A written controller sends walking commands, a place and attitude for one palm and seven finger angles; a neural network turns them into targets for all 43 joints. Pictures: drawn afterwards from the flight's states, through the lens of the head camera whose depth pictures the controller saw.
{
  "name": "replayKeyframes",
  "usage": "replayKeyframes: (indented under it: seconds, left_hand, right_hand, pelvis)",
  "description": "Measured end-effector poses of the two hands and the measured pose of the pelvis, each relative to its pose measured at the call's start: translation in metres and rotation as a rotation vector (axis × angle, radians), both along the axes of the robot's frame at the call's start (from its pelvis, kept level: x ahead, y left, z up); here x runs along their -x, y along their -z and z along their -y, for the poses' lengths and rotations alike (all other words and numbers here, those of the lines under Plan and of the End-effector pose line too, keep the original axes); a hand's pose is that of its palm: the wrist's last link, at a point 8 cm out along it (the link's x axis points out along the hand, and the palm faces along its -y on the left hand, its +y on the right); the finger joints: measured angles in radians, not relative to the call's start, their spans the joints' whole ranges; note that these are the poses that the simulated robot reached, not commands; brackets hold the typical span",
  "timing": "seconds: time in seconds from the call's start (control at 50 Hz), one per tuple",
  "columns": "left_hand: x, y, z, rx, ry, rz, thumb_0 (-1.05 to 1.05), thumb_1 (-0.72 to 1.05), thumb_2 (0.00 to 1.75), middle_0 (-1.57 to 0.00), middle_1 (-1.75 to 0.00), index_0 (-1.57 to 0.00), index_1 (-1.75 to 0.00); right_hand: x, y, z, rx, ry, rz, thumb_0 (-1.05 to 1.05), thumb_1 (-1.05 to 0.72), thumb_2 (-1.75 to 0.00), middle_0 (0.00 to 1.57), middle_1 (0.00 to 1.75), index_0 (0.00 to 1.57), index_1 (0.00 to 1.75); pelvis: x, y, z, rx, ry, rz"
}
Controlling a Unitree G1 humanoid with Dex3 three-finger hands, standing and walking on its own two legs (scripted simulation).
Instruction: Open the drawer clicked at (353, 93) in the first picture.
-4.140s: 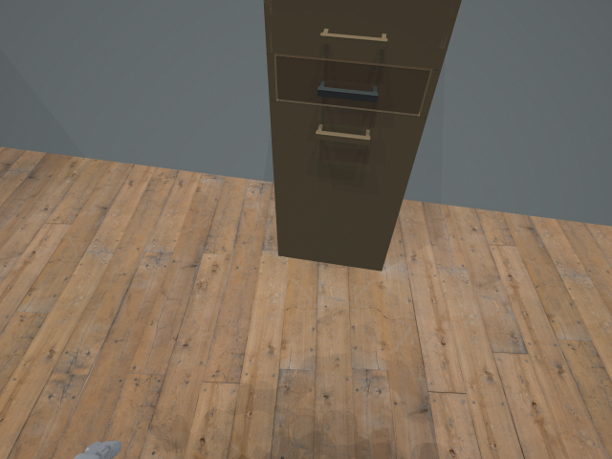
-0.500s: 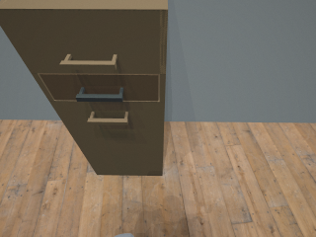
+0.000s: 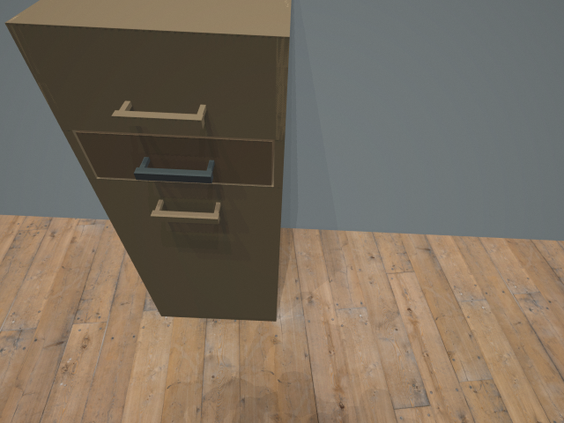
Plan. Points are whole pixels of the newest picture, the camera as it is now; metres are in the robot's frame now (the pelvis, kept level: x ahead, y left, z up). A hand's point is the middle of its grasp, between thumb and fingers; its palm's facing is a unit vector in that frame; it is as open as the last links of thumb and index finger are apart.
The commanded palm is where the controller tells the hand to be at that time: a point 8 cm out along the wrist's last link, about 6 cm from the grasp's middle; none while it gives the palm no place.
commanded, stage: come to a stop and stand still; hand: left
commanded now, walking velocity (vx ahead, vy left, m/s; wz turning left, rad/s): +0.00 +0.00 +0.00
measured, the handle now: (176, 169) +0.57 +0.26 +0.00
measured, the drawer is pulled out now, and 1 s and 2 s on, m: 0.00 0.00 0.00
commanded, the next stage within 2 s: look again from close up in 0.08 s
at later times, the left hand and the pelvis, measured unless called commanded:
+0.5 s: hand out of the picture +0.01 +0.19 -0.17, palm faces +0.03 -0.98 -0.22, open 7.4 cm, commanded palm none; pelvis +0.01 +0.01 -0.01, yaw +0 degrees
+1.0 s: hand out of the picture +0.01 +0.17 -0.18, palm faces +0.05 -0.98 -0.18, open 7.3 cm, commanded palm none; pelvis +0.02 +0.00 -0.01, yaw +0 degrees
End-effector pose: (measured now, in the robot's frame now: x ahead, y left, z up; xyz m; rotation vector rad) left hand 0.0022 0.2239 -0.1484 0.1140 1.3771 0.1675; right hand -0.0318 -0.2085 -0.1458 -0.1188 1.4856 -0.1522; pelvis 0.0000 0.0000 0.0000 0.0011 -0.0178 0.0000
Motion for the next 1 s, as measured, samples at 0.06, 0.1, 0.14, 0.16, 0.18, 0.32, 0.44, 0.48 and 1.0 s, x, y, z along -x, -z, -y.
replayKeyframes:
  seconds: [0.06,0.1,0.14,0.16,0.18,0.32,0.44,0.48,1.0]
  left_hand:
    - [0.016,-0.001,0.004,0.004,-0.006,-0.038,0.0,0.92,0.9,-0.2,-0.3,-0.2,-0.3]
    - [0.025,-0.001,0.007,0.009,-0.009,-0.062,0.0,0.92,0.9,-0.2,-0.3,-0.2,-0.3]
    - [0.032,-0.001,0.011,0.015,-0.014,-0.081,0.0,0.91,0.9,-0.2,-0.3,-0.2,-0.3]
    - [0.035,-0.001,0.012,0.018,-0.016,-0.089,0.0,0.91,0.9,-0.2,-0.3,-0.2,-0.3]
    - [0.038,-0.001,0.014,0.022,-0.018,-0.096,0.0,0.91,0.9,-0.2,-0.3,-0.2,-0.3]
    - [0.04,0.001,0.009,0.008,0.006,-0.077,0.0,0.91,0.9,-0.2,-0.3,-0.2,-0.3]
    - [0.016,-0.004,-0.005,-0.027,0.018,-0.008,0.01,0.91,0.9,-0.2,-0.3,-0.2,-0.3]
    - [0.007,-0.007,-0.009,-0.038,0.024,0.015,0.0,0.91,0.9,-0.2,-0.3,-0.2,-0.3]
    - [-0.001,0.002,0.006,0.001,0.003,-0.018,0.01,0.91,0.9,-0.2,-0.3,-0.2,-0.3]
  right_hand:
    - [-0.003,0.002,-0.004,-0.015,0.002,0.016,0.0,-0.91,-0.9,0.2,0.3,0.2,0.3]
    - [-0.006,0.003,-0.007,-0.021,0.002,0.027,0.0,-0.91,-0.9,0.2,0.3,0.2,0.3]
    - [-0.01,0.004,-0.008,-0.025,0.001,0.036,0.0,-0.91,-0.9,0.2,0.3,0.2,0.3]
    - [-0.011,0.004,-0.008,-0.025,0.0,0.04,0.0,-0.91,-0.9,0.2,0.3,0.2,0.3]
    - [-0.012,0.004,-0.008,-0.024,-0.002,0.041,0.0,-0.91,-0.9,0.2,0.3,0.2,0.3]
    - [-0.024,0.012,-0.006,-0.018,-0.014,0.118,0.01,-0.91,-0.9,0.2,0.3,0.2,0.3]
    - [-0.032,0.015,-0.012,-0.033,-0.025,0.15,0.01,-0.92,-0.9,0.2,0.3,0.2,0.3]
    - [-0.032,0.015,-0.013,-0.037,-0.028,0.149,0.01,-0.92,-0.9,0.2,0.3,0.2,0.3]
    - [-0.021,0.012,0.006,-0.01,-0.043,0.021,0.0,-0.91,-0.9,0.2,0.3,0.2,0.3]
  pelvis:
    - [0.001,0.0,0.0,-0.001,0.003,0.001]
    - [0.001,0.0,0.0,-0.001,0.006,0.0]
    - [0.0,0.0,-0.001,-0.001,0.009,-0.001]
    - [0.0,0.0,-0.001,-0.002,0.01,-0.002]
    - [0.0,0.0,-0.001,-0.001,0.01,-0.003]
    - [-0.001,0.007,-0.011,0.004,0.0,-0.003]
    - [-0.006,0.007,-0.015,-0.007,0.002,0.01]
    - [-0.007,0.006,-0.015,-0.009,0.003,0.012]
    - [-0.02,0.008,-0.004,0.003,-0.002,0.005]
